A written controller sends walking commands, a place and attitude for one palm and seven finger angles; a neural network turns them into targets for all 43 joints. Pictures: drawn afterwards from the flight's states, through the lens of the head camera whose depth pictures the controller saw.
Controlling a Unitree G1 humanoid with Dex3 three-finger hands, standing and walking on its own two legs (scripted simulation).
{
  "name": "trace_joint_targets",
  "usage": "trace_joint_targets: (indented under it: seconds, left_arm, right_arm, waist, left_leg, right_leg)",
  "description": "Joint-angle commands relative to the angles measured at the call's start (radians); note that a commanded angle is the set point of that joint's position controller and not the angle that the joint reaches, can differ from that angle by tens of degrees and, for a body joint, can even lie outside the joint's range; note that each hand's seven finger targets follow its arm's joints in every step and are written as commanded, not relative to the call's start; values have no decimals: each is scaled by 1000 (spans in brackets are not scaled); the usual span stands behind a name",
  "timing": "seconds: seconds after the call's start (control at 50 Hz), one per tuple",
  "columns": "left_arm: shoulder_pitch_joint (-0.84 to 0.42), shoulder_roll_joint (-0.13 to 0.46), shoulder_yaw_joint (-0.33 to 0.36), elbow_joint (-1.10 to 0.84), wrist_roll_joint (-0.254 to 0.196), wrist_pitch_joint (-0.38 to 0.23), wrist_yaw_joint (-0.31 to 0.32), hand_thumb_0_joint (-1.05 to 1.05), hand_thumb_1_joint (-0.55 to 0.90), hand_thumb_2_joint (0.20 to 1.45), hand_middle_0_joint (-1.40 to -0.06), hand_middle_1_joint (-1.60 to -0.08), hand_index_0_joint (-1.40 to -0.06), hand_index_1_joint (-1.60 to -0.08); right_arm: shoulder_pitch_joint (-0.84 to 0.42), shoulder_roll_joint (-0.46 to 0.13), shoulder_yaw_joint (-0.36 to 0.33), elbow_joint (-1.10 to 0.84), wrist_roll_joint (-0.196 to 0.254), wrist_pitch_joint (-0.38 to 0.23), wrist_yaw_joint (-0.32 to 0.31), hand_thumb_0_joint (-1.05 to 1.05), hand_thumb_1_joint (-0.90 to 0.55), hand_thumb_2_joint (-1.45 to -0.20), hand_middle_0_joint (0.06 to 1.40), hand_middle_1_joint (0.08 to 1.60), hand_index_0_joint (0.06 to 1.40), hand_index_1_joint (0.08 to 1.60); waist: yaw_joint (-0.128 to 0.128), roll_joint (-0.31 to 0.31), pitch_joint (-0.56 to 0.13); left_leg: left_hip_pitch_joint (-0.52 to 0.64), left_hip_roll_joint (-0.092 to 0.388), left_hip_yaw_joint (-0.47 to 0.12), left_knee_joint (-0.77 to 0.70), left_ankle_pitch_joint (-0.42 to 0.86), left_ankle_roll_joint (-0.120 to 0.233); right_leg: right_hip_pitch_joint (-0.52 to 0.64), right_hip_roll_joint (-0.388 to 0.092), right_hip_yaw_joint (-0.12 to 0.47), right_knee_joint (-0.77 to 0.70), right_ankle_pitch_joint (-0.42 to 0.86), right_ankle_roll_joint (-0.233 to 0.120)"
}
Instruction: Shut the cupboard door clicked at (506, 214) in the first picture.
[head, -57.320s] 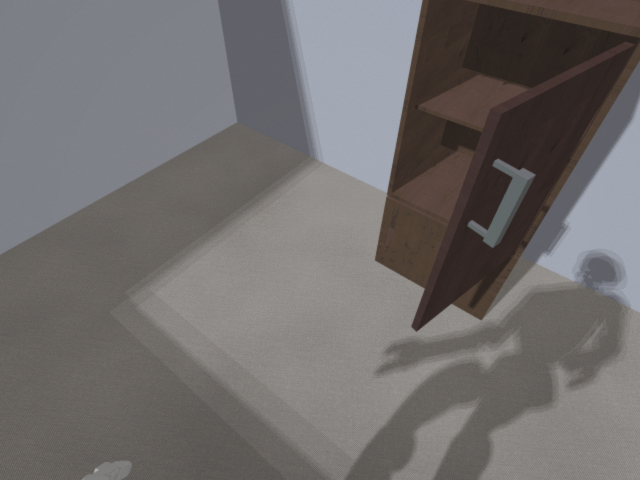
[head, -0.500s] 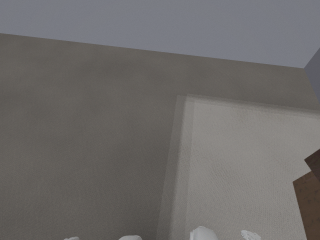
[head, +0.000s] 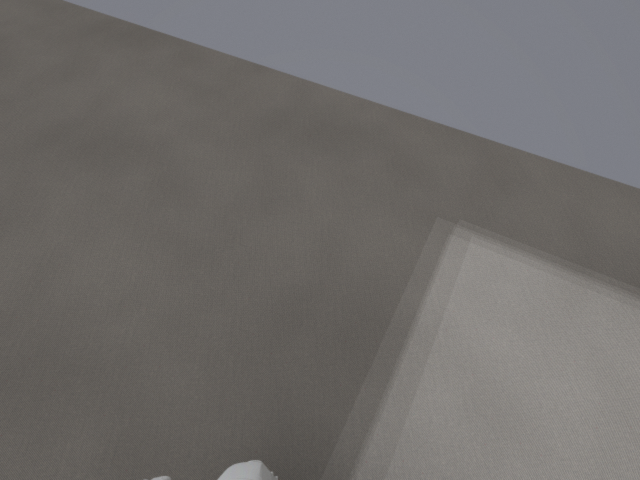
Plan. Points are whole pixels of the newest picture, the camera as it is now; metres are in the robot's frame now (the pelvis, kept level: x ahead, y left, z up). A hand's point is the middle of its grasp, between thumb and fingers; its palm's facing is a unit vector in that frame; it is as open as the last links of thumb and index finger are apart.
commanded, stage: turn to face it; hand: left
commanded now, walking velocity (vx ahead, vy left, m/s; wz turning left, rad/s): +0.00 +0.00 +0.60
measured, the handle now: out of the picture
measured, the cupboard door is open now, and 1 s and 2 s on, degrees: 21 21 21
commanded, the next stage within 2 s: none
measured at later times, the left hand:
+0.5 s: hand out of the picture +0.04 +0.18 -0.16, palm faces +0.00 -0.98 -0.22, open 7.4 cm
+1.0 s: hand (195, 400) +0.24 +0.20 -0.15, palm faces -0.37 -0.90 -0.24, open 7.4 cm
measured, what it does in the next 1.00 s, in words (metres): steps on the spot, turning right: left foot, then right foot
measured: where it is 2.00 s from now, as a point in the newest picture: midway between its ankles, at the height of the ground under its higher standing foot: outside the picture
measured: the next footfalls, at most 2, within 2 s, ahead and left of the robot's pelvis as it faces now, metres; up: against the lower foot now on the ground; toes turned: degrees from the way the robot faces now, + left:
left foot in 0.04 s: +0.06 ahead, +0.12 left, +0.00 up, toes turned +6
right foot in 0.38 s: +0.08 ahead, -0.11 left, +0.00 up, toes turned -4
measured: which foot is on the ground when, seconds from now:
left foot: up 0.00-0.02, down 0.04-0.38, up 0.40-0.68, down 0.70-1.00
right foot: down 0.00-0.04, up 0.06-0.36, down 0.38-0.70, up 0.72-1.00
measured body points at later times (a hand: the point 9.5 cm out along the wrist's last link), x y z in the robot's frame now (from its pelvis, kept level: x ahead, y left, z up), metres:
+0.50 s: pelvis +0.02 +0.00 +0.00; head +0.05 -0.02 +0.45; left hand +0.04 +0.24 -0.14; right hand +0.10 -0.24 -0.16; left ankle -0.01 +0.12 -0.68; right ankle +0.04 -0.11 -0.73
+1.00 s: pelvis +0.03 +0.04 +0.01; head +0.08 +0.05 +0.46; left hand +0.26 +0.25 -0.13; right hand -0.04 -0.21 -0.12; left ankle +0.03 +0.14 -0.73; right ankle -0.02 -0.10 -0.67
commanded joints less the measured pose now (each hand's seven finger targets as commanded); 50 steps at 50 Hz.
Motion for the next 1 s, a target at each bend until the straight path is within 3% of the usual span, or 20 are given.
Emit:
trace_joint_targets:
  seconds: [0.0,0.02,0.04,0.06,0.14,0.3,0.32,0.34,0.36,0.38,0.4,0.42,0.5,0.58,0.64,0.66,0.68,0.7,0.78,0.98]
  left_arm:
    - [62,187,68,-60,-22,4,7,0,900,900,-200,-300,-200,-300]
    - [20,109,46,-106,-28,9,3,0,900,900,-200,-300,-200,-300]
    - [-53,125,37,-133,-19,22,12,0,900,900,-200,-300,-200,-300]
    - [-71,125,37,-135,-15,24,15,0,900,900,-200,-300,-200,-300]
    - [36,96,29,-10,-22,29,4,0,900,900,-200,-300,-200,-300]
    - [150,66,17,83,-12,36,-10,0,900,900,-200,-300,-200,-300]
    - [173,85,25,86,-7,34,-10,0,900,900,-200,-300,-200,-300]
    - [168,127,33,74,-1,25,-10,0,900,900,-200,-300,-200,-300]
    - [135,196,43,61,3,16,-6,0,900,900,-200,-300,-200,-300]
    - [138,230,49,50,-4,14,-8,0,900,900,-200,-300,-200,-300]
    - [109,208,53,41,-5,14,-1,0,900,900,-200,-300,-200,-300]
    - [81,191,60,38,-7,14,4,0,900,900,-200,-300,-200,-300]
    - [61,156,68,18,-7,9,6,0,900,900,-200,-300,-200,-300]
    - [88,179,84,25,-4,18,4,0,900,900,-200,-300,-200,-300]
    - [15,175,84,14,-16,28,-2,0,900,900,-200,-300,-200,-300]
    - [4,133,76,-3,-24,31,-5,0,900,900,-200,-300,-200,-300]
    - [-3,86,65,-26,-33,33,-16,0,900,900,-200,-300,-200,-300]
    - [-45,107,62,-43,-21,35,-18,0,900,900,-200,-300,-200,-300]
    - [-58,115,64,-18,-13,50,-35,0,900,900,-200,-300,-200,-300]
    - [-190,100,37,-81,-15,55,-53,0,900,900,-200,-300,-200,-300]
  right_arm:
    - [104,-149,-30,-63,-5,-51,-7,0,-900,-900,200,300,200,300]
    - [176,-262,-61,-59,-11,-56,-19,0,-900,-900,200,300,200,300]
    - [227,-282,-63,-33,-7,-48,-34,0,-900,-900,200,300,200,300]
    - [193,-246,-47,-41,-10,-50,-42,0,-900,-900,200,300,200,300]
    - [19,-127,5,-65,-11,-66,-74,0,-900,-900,200,300,200,300]
    - [-50,-128,-3,-23,-4,-43,-70,0,-900,-900,200,300,200,300]
    - [-55,-120,-7,-25,1,-37,-67,0,-900,-900,200,300,200,300]
    - [-49,-95,-10,-37,5,-30,-65,0,-900,-900,200,300,200,300]
    - [-26,-48,-5,-52,10,-23,-56,0,-900,-900,200,300,200,300]
    - [-52,-49,-2,-63,8,-13,-55,0,-900,-900,200,300,200,300]
    - [-82,-56,-8,-66,4,-10,-55,0,-900,-900,200,300,200,300]
    - [-87,-70,-13,-63,2,-14,-54,0,-900,-900,200,300,200,300]
    - [-60,-46,-9,-45,5,-35,-54,0,-900,-900,200,300,200,300]
    - [-62,-18,-2,-49,13,-47,-65,0,-900,-900,200,300,200,300]
    - [62,-32,-3,-14,15,-61,-79,0,-900,-900,200,300,200,300]
    - [91,-75,-10,-11,12,-70,-84,0,-900,-900,200,300,200,300]
    - [90,-170,-25,-24,-4,-75,-89,0,-900,-900,200,300,200,300]
    - [93,-193,-26,-35,-11,-70,-92,0,-900,-900,200,300,200,300]
    - [35,-134,-2,-56,-18,-74,-99,0,-900,-900,200,300,200,300]
    - [127,-169,-20,-23,-17,-72,-82,0,-900,-900,200,300,200,300]
  waist:
    - [-37,62,-223]
    - [-83,377,-230]
    - [-108,280,-253]
    - [-83,192,-206]
    - [3,206,-172]
    - [53,129,-58]
    - [61,71,-32]
    - [56,-68,7]
    - [36,-238,24]
    - [54,-235,-5]
    - [51,-238,5]
    - [42,-270,6]
    - [33,-115,-149]
    - [60,-106,-178]
    - [-5,-100,-178]
    - [-15,11,-195]
    - [-19,280,-162]
    - [-28,304,-117]
    - [16,164,-68]
    - [-29,232,-109]
  left_leg:
    - [324,70,-99,-354,392,53]
    - [434,350,-481,-394,827,201]
    - [416,403,-496,-373,914,287]
    - [355,371,-413,-386,787,280]
    - [292,233,-205,-377,791,218]
    - [111,223,-89,-377,229,161]
    - [73,185,-53,-319,148,127]
    - [49,99,9,-200,40,77]
    - [-14,-11,76,-41,-105,33]
    - [8,-28,6,123,-187,33]
    - [-50,-18,-58,229,-141,37]
    - [-108,-12,-89,293,-80,39]
    - [-67,-9,-81,194,-8,14]
    - [7,-29,-66,-73,-40,10]
    - [244,-34,-53,-355,155,14]
    - [365,62,-138,-453,168,36]
    - [405,291,-378,-537,188,116]
    - [315,417,-437,-536,324,197]
    - [312,303,-178,-405,848,196]
    - [378,304,-22,-347,844,170]
  right_leg:
    - [-61,-118,41,207,279,-17]
    - [-349,36,50,436,-350,61]
    - [-373,44,192,552,-380,37]
    - [-366,30,217,573,-307,25]
    - [-275,67,255,520,-118,27]
    - [-1,146,190,16,85,2]
    - [12,136,246,-45,155,-11]
    - [-46,64,404,-159,187,-49]
    - [-74,-95,624,-296,175,-132]
    - [-125,-168,718,-382,84,-221]
    - [-127,-131,755,-407,-25,-241]
    - [-97,-104,738,-398,-27,-234]
    - [59,-22,577,-282,213,-201]
    - [101,-17,627,-227,334,-212]
    - [-60,41,610,-154,288,-142]
    - [-183,119,540,-77,164,-94]
    - [-349,243,399,115,-79,-41]
    - [-358,222,309,307,-253,-15]
    - [-363,174,286,547,-163,10]
    - [-237,159,183,268,-81,0]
